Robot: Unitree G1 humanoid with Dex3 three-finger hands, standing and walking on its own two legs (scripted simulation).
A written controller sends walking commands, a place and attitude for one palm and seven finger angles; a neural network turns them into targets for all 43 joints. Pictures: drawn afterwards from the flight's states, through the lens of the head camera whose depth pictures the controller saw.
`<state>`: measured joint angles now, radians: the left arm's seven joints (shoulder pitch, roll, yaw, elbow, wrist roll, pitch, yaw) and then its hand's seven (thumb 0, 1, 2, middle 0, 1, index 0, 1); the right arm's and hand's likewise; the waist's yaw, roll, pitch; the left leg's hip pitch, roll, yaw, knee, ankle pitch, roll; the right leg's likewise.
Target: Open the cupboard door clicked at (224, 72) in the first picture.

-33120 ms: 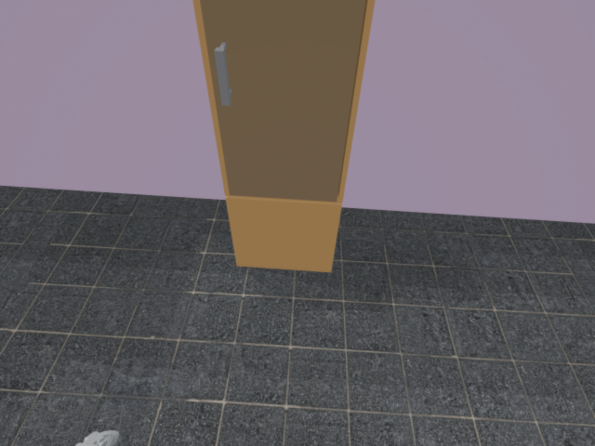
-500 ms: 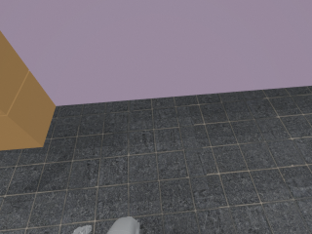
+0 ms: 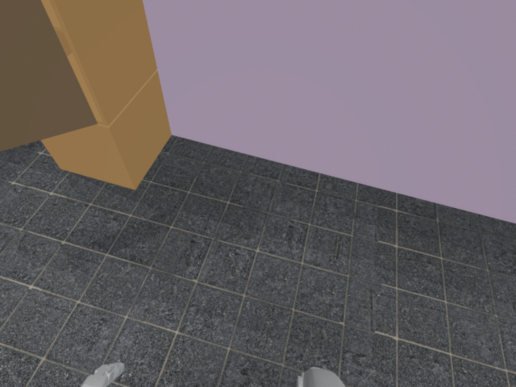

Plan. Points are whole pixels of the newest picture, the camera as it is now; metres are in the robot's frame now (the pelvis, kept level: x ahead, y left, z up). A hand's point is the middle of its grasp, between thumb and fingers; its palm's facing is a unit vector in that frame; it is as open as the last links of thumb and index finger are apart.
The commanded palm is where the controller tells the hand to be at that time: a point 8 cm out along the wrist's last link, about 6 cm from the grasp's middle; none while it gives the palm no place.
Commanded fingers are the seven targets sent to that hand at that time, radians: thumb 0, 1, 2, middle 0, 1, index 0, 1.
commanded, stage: turn to face it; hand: left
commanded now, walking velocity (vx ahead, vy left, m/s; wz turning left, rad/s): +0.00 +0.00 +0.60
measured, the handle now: out of the picture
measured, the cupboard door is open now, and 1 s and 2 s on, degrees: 46 46 46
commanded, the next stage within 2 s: take the last steps up to it in 0.92 s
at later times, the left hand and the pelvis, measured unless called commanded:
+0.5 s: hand out of the picture +0.02 +0.14 -0.15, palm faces +0.33 -0.91 -0.26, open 7.4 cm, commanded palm none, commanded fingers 0.00 0.90 0.90 -0.20 -0.30 -0.20 -0.30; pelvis +0.01 -0.07 +0.00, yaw +20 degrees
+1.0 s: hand out of the picture -0.04 +0.19 -0.17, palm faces +0.54 -0.82 -0.21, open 7.4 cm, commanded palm none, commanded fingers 0.00 0.90 0.90 -0.20 -0.30 -0.20 -0.30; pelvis +0.00 -0.02 +0.00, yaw +30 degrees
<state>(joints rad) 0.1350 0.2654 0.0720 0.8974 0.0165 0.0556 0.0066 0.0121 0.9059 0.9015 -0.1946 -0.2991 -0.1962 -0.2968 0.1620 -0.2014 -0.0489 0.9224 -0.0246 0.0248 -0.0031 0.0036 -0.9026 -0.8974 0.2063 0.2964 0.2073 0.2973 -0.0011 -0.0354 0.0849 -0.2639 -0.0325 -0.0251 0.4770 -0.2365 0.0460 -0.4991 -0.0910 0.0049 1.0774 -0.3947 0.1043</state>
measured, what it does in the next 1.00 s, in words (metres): steps on the spot, turning left: right foot, then left foot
